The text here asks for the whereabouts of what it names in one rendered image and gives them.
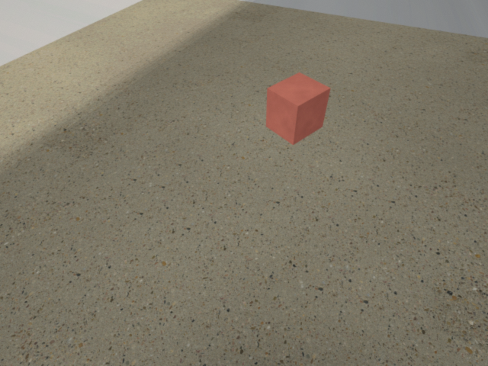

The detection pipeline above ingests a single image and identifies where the carton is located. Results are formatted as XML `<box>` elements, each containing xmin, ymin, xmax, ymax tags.
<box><xmin>266</xmin><ymin>72</ymin><xmax>331</xmax><ymax>145</ymax></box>

